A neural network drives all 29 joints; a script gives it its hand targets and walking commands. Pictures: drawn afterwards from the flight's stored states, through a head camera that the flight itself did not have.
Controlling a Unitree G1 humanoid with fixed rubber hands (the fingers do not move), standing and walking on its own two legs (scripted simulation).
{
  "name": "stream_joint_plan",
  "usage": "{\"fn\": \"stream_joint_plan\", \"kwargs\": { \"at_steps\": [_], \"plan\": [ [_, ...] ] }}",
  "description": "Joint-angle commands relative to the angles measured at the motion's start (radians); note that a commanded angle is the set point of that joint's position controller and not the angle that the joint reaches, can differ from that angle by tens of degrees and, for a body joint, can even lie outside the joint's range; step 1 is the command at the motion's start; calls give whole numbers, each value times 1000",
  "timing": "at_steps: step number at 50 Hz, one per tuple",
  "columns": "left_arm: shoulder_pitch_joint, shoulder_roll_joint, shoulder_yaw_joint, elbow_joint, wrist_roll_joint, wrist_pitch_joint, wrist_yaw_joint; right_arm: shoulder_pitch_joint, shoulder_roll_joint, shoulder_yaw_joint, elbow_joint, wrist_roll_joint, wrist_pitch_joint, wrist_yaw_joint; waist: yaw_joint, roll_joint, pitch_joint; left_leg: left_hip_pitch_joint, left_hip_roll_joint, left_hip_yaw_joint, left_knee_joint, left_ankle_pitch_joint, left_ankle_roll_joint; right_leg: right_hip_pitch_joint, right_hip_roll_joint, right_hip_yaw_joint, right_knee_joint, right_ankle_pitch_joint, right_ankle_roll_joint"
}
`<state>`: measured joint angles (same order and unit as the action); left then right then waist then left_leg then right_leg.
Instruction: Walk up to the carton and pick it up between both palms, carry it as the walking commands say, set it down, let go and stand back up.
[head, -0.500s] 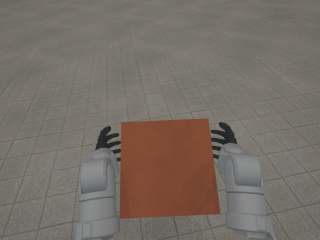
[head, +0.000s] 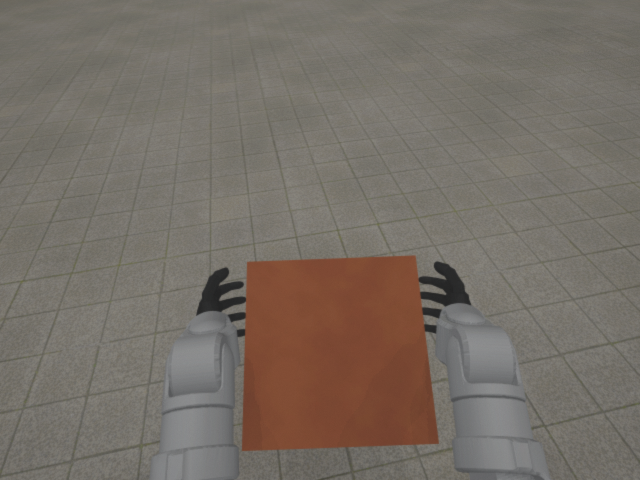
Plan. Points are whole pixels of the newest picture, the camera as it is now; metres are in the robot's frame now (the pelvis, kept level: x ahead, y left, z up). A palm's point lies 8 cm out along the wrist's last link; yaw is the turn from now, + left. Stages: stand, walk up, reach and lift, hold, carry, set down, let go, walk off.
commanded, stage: carry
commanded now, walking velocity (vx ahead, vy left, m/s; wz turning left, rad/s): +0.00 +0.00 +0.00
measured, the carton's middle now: (333, 349) +0.32 +0.00 -0.03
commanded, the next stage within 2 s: hold in 0.10 s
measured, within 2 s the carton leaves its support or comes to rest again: neither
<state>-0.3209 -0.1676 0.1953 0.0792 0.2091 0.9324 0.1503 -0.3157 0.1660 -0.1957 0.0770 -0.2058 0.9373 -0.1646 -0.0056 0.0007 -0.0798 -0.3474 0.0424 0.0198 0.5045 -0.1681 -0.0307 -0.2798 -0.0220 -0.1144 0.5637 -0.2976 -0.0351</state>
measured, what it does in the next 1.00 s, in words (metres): stands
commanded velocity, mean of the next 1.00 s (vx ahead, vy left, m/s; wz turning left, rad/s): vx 0.00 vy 0.00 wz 0.00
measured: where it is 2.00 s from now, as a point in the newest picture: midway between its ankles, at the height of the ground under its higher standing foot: outside the picture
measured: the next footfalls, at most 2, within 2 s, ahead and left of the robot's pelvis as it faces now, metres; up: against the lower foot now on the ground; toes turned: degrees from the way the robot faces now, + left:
none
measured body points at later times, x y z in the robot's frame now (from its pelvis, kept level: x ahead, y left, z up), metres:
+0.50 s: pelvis +0.00 +0.03 +0.01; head -0.05 +0.04 +0.46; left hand +0.32 +0.17 +0.05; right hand +0.29 -0.15 +0.04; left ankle +0.06 +0.15 -0.73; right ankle +0.00 -0.09 -0.73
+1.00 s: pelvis -0.01 +0.04 -0.01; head +0.07 +0.03 +0.43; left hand +0.34 +0.16 -0.05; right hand +0.31 -0.15 -0.05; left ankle +0.06 +0.15 -0.73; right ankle +0.00 -0.09 -0.73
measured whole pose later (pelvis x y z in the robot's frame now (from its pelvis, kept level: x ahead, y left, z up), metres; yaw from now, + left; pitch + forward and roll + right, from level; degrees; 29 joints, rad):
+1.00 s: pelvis -0.01 +0.04 -0.01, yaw -9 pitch +11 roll +0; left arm -0.39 -0.19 0.41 0.45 0.33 0.39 0.02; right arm -0.43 0.15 -0.39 0.53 -0.36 0.37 0.04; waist 0.04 -0.01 -0.02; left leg -0.59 -0.01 -0.03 0.59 -0.19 -0.01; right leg -0.58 0.01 0.06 0.62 -0.24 0.01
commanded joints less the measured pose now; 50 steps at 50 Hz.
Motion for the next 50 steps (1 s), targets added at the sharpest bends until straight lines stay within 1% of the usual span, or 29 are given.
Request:
{"fn": "stream_joint_plan", "kwargs": {
  "at_steps": [1,5,6,7,8,9,10,11,12,13,14,15,16,17,19,20,22,25,27,29,34,38,44,50],
  "plan": [
    [-494,-889,-576,-55,-331,-34,-270,-503,892,574,-58,330,-32,267,0,-5,-282,117,85,-32,-41,138,58,81,-120,79,-99,180,0],
    [-474,-891,-584,-59,-328,-42,-278,-486,894,585,-63,329,-39,276,0,-7,-286,115,85,-27,-35,149,58,87,-120,78,-94,206,-3],
    [-123,-644,-315,292,-98,-96,-332,-172,764,367,288,127,-88,321,12,-54,-10,274,-148,-108,-129,26,99,89,31,226,-245,149,30],
    [-214,-667,-390,197,-138,-171,-349,-283,802,443,227,151,-172,326,15,-91,-9,299,-141,-114,-108,118,92,65,29,238,-250,210,29],
    [-283,-742,-483,106,-181,-209,-377,-301,886,499,166,175,-220,336,2,-79,-93,300,-142,-121,-100,190,84,130,27,251,-235,324,36],
    [-338,-800,-540,38,-201,-235,-399,-329,953,544,111,197,-252,347,3,-70,-177,301,-149,-125,-92,234,77,176,20,265,-218,423,39],
    [-401,-823,-567,-9,-214,-252,-414,-375,985,565,64,213,-269,361,9,-67,-222,234,-149,-128,-93,240,75,237,27,269,-196,491,48],
    [-458,-858,-600,-65,-241,-271,-425,-481,1035,634,-21,258,-281,377,38,-64,-334,208,-151,-120,-94,248,74,320,36,270,-166,578,64],
    [-490,-881,-622,-111,-255,-281,-428,-532,1063,683,-33,289,-291,392,70,-60,-398,247,-157,-120,-91,255,70,318,39,265,-171,523,62],
    [-494,-883,-625,-116,-256,-279,-432,-553,1069,703,-27,301,-292,401,85,-43,-399,243,-154,-118,-99,241,68,305,47,261,-173,482,62],
    [-466,-849,-681,-221,-292,-289,-431,-433,1083,760,-29,326,-292,389,93,-35,-461,257,-141,-94,-87,262,65,418,67,264,-177,544,52],
    [-433,-828,-625,-131,-257,-270,-432,-454,1039,716,18,301,-288,392,115,-21,-367,250,-140,-89,-111,200,64,362,65,259,-201,444,56],
    [-391,-799,-564,-21,-218,-249,-433,-438,996,660,87,270,-277,392,118,-24,-264,243,-135,-85,-137,116,68,314,66,252,-227,319,58],
    [-373,-789,-530,56,-199,-238,-436,-426,970,624,135,247,-270,395,111,-34,-184,247,-131,-85,-158,50,70,280,70,245,-248,210,58],
    [-395,-803,-482,166,-171,-233,-447,-433,932,539,230,208,-275,407,78,-38,-74,291,-124,-87,-170,-29,68,187,68,240,-278,49,41],
    [-415,-817,-462,202,-159,-236,-452,-448,920,499,266,194,-283,415,65,-25,-45,310,-121,-87,-170,-52,63,154,69,235,-283,8,31],
    [-446,-847,-420,275,-140,-245,-459,-482,904,426,329,163,-302,432,48,7,-13,305,-113,-87,-173,-85,54,120,78,221,-274,-24,17],
    [-475,-873,-355,363,-116,-265,-454,-528,865,343,402,118,-328,452,37,46,13,255,-98,-91,-182,-126,44,116,100,192,-240,-29,5],
    [-503,-890,-328,390,-104,-286,-442,-560,837,306,430,97,-353,462,34,63,9,239,-94,-101,-178,-131,37,98,108,180,-212,-15,-5],
    [-524,-907,-312,405,-97,-311,-426,-591,821,288,437,85,-383,470,38,67,-19,229,-90,-111,-165,-112,34,78,114,177,-183,7,-12],
    [-530,-932,-290,421,-78,-389,-389,-629,811,280,439,63,-460,476,45,46,-141,212,-91,-125,-95,7,32,-2,124,180,-114,62,-20],
    [-519,-932,-284,433,-67,-445,-375,-623,811,281,459,42,-514,475,48,35,-242,195,-98,-126,-50,96,29,-68,126,179,-74,112,-19],
    [-501,-925,-298,446,-49,-525,-379,-598,800,274,483,15,-580,466,40,21,-339,135,-111,-112,1,157,30,-164,130,171,-33,167,-14],
    [-525,-888,-310,423,-38,-590,-397,-593,828,296,487,-2,-627,455,59,-5,-438,8,-127,-82,72,167,41,-245,128,170,25,203,1]
  ]
}}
